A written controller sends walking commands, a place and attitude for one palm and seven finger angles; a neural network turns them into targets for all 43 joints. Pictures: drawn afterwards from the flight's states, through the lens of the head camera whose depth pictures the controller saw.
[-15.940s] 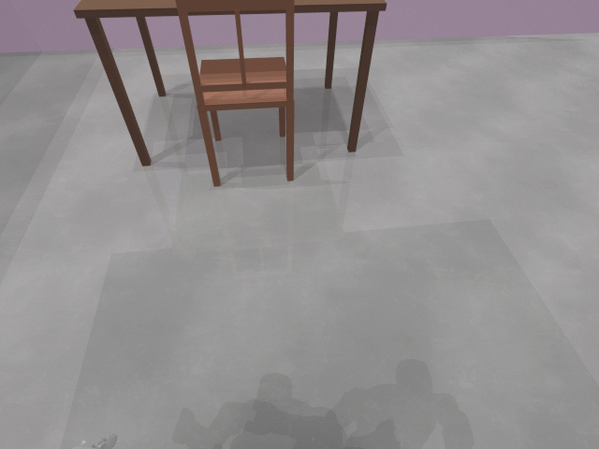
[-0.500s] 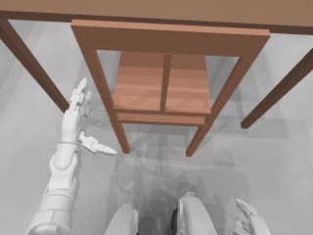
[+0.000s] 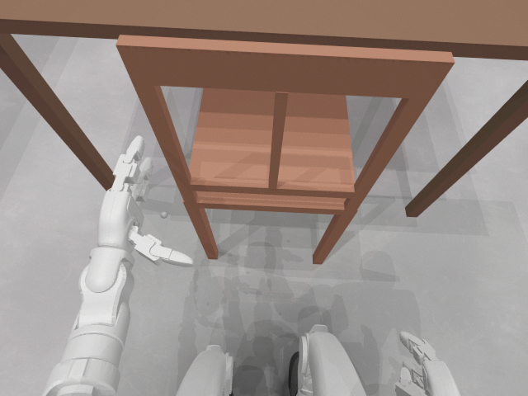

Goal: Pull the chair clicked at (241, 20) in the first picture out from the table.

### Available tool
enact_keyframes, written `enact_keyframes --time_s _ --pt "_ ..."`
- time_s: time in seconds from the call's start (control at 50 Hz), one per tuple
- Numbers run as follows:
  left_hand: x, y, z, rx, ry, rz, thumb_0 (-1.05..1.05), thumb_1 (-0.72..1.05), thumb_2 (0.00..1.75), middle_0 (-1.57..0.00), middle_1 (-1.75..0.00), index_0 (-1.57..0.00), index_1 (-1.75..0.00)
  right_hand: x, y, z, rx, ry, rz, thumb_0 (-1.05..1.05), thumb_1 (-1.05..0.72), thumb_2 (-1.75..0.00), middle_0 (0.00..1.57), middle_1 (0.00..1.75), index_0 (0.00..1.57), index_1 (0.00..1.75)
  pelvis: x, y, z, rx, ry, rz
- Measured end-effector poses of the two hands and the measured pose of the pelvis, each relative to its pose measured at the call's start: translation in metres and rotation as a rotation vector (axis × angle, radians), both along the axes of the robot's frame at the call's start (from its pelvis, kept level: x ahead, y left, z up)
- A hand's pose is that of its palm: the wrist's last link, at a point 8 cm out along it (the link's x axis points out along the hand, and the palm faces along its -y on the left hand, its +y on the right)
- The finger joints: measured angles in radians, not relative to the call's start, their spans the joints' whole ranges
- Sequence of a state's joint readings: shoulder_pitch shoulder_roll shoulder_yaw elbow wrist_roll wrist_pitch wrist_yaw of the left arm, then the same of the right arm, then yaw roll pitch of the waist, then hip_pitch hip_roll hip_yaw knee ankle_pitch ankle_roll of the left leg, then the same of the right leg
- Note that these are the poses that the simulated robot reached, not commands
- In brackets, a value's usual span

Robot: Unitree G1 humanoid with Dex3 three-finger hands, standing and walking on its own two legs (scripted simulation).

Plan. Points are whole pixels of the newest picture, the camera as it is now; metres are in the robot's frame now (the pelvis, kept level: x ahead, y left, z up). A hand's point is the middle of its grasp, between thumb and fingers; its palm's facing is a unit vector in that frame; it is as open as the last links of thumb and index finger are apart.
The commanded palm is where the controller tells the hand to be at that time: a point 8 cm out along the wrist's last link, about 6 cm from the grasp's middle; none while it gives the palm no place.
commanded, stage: aim the fingers beside a spindle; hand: left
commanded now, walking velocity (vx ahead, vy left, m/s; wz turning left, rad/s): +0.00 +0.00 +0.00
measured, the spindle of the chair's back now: (276, 146) +0.51 -0.02 +0.00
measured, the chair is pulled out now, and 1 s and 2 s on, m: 0.00 0.00 0.00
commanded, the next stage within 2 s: push the fingers through the gap in 0.02 s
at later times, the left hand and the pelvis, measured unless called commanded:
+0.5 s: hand (163, 195) +0.40 +0.15 +0.02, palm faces -0.05 -1.00 -0.05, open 16.9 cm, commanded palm +0.38 +0.21 +0.02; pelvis +0.00 +0.00 +0.00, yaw +0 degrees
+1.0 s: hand (169, 169) +0.45 +0.15 +0.02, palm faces -0.05 -1.00 -0.05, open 16.9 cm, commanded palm +0.43 +0.20 +0.02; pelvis -0.01 +0.01 -0.01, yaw -1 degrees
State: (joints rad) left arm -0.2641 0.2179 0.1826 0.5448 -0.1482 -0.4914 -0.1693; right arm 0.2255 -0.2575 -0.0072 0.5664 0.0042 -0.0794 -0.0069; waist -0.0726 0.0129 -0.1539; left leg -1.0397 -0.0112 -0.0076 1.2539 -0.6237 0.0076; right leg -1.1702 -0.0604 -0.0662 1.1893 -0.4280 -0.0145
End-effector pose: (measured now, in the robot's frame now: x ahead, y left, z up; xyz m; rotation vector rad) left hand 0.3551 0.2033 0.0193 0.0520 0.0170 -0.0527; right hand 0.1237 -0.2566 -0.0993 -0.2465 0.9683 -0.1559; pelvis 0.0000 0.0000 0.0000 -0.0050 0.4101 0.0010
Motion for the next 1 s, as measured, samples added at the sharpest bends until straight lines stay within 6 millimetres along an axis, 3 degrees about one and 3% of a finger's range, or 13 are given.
enact_keyframes --time_s 0.2,0.32,0.72,1.0 --pt "-0.003 -0.001 0.001 0.000 0.001 -0.010 -0.01 -0.50 0.30 -0.06 -0.08 -0.06 -0.08 0.005 0.005 -0.002 0.010 -0.003 0.016 0.01 -0.91 -0.90 0.20 0.30 0.21 0.30 0.000 0.001 0.000 -0.003 -0.001 0.007" --pt "0.010 -0.002 -0.001 0.003 -0.003 -0.004 -0.01 -0.50 0.30 -0.06 -0.08 -0.06 -0.08 0.001 0.005 -0.005 0.001 0.011 0.013 0.01 -0.91 -0.90 0.20 0.30 0.21 0.30 -0.002 0.001 -0.003 -0.004 0.003 0.008" --pt "0.050 0.002 0.002 -0.002 -0.002 -0.002 -0.01 -0.50 0.30 -0.06 -0.08 -0.06 -0.08 -0.050 -0.002 -0.009 -0.016 0.140 -0.051 0.01 -0.91 -0.90 0.20 0.30 0.21 0.30 -0.004 0.006 -0.003 -0.008 0.023 -0.002" --pt "0.076 0.001 0.003 -0.003 -0.004 0.008 -0.01 -0.50 0.30 -0.06 -0.08 -0.06 -0.08 -0.071 0.002 -0.013 -0.011 0.204 -0.072 0.01 -0.91 -0.90 0.20 0.30 0.21 0.30 -0.007 0.008 -0.005 -0.011 0.039 -0.007"
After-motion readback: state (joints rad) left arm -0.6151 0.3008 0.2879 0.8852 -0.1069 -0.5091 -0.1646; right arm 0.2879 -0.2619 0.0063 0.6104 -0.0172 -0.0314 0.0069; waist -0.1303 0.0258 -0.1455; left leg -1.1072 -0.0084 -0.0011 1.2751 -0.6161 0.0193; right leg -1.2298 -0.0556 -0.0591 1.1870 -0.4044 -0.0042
